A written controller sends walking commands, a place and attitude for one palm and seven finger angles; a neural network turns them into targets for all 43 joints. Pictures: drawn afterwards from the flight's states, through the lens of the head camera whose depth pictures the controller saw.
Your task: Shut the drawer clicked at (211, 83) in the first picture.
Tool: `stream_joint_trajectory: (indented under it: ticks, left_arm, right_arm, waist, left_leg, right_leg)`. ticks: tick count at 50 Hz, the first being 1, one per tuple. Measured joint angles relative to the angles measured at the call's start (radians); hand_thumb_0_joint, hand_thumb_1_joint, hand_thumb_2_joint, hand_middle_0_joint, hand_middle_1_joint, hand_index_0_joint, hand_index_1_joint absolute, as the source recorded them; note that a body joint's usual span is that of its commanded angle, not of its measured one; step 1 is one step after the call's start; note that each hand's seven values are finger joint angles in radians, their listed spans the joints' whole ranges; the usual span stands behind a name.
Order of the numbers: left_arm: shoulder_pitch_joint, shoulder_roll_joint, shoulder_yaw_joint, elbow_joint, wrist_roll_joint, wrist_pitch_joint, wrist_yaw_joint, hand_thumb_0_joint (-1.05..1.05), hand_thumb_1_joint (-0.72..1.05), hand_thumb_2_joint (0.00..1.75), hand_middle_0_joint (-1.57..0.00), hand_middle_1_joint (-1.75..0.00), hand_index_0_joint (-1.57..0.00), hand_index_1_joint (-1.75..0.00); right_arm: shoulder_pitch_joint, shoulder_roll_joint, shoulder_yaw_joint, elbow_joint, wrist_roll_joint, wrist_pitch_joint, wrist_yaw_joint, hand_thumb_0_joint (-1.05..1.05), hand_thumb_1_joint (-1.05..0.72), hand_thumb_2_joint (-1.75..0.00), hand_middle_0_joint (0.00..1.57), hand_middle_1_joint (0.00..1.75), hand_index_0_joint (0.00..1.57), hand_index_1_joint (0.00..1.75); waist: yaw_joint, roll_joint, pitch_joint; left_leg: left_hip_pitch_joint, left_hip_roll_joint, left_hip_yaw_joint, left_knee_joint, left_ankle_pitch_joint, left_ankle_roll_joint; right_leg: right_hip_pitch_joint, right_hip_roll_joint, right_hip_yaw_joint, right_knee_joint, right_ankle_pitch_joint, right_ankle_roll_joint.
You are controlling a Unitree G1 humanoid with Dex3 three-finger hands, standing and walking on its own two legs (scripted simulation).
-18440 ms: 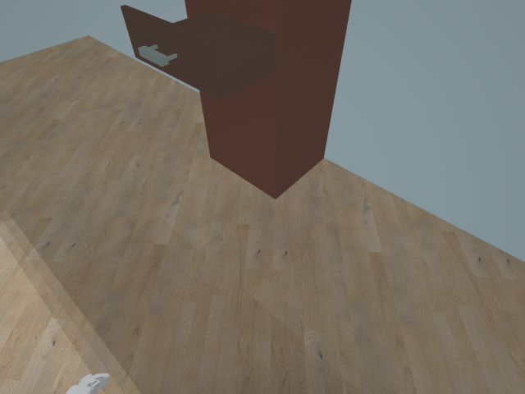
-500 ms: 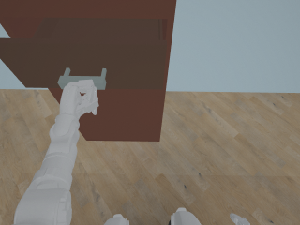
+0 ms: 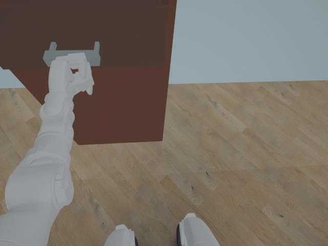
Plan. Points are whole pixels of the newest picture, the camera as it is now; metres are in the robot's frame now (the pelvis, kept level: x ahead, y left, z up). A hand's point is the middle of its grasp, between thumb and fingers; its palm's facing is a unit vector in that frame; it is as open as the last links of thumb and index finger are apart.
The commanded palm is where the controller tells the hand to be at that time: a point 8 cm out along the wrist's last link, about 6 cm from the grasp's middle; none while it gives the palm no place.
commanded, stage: push the drawer shut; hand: left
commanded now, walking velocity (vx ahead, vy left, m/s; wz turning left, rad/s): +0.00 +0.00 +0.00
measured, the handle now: (74, 51) +0.59 +0.17 +0.08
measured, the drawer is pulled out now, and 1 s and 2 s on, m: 0.05 0.00 0.00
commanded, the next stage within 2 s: pull the fist back off the drawer in 0.90 s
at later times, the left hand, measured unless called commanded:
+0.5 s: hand (89, 64) +0.55 +0.14 +0.07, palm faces -0.03 -1.00 -0.04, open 2.7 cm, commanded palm +0.56 +0.18 +0.08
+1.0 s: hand (87, 62) +0.55 +0.14 +0.07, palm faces -0.04 -1.00 -0.05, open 3.0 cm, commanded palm +0.59 +0.18 +0.08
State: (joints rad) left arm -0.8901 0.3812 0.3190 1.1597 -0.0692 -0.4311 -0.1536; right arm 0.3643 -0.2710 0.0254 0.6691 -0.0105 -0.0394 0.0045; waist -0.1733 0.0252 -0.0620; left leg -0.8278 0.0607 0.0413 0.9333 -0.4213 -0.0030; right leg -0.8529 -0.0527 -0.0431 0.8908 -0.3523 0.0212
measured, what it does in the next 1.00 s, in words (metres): stands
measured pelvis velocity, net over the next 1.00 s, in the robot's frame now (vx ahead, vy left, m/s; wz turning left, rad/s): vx -0.02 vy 0.01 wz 0.00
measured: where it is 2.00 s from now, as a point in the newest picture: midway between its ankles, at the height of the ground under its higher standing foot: outside the picture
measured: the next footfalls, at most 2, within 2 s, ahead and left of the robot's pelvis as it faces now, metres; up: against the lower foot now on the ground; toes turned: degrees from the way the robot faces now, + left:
none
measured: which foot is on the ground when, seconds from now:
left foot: down 0.00-1.00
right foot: down 0.00-1.00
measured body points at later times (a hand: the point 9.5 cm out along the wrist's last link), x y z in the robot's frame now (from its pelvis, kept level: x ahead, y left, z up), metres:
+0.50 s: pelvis +0.01 +0.01 -0.01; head +0.16 +0.02 +0.41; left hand +0.55 +0.19 +0.07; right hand -0.02 -0.25 -0.12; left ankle +0.01 +0.12 -0.68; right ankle +0.04 -0.14 -0.68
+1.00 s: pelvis -0.02 +0.01 -0.02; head +0.14 +0.03 +0.40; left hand +0.55 +0.19 +0.08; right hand -0.06 -0.24 -0.12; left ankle +0.01 +0.12 -0.68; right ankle +0.04 -0.14 -0.68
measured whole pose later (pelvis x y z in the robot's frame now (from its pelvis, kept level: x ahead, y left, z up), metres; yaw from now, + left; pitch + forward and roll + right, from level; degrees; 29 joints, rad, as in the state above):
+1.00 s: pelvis -0.02 +0.01 -0.02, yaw +0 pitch +24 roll -4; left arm -1.20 0.57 0.30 1.37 0.00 -0.35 -0.12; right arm 0.43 -0.28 0.08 0.67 -0.04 -0.07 0.00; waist -0.28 0.04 -0.07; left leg -1.05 0.06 0.00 1.04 -0.42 0.01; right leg -1.03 -0.05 -0.07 0.93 -0.32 0.03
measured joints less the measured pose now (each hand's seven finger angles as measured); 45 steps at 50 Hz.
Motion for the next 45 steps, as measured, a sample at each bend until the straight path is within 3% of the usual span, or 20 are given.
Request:
stream_joint_trajectory:
  ticks: [15,23,45]
  left_arm:
    - [-0.135,0.075,0.052,0.082,0.050,0.031,0.018,-0.01,0.79,0.89,-1.40,-1.60,-1.40,-1.60]
    - [-0.171,0.086,0.044,0.110,0.061,0.028,0.013,-0.07,0.68,0.91,-1.40,-1.60,-1.40,-1.60]
    - [-0.299,0.172,-0.006,0.196,0.074,0.070,0.041,-0.04,0.62,0.93,-1.40,-1.60,-1.42,-1.60]
  right_arm:
    - [0.040,-0.001,0.009,-0.017,-0.025,0.035,0.011,0.01,-0.91,-0.90,0.20,0.30,0.20,0.30]
    - [0.055,0.006,0.013,-0.012,-0.035,0.046,0.016,0.01,-0.91,-0.90,0.20,0.30,0.20,0.30]
    - [0.051,-0.007,0.046,-0.004,-0.037,-0.017,-0.001,0.01,-0.91,-0.90,0.20,0.30,0.20,0.30]
  waist:
    - [-0.049,0.009,-0.010]
    - [-0.046,0.012,-0.014]
    - [-0.104,0.014,-0.011]
  left_leg:
    - [-0.081,0.009,-0.005,0.038,-0.021,0.004]
    - [-0.116,0.006,-0.022,0.057,-0.025,0.005]
    - [-0.219,0.003,-0.047,0.111,-0.003,0.013]
  right_leg:
    - [-0.072,0.009,-0.002,0.016,-0.008,0.005]
    - [-0.094,0.005,-0.018,0.025,-0.013,0.005]
    - [-0.171,0.004,-0.036,0.046,0.021,0.008]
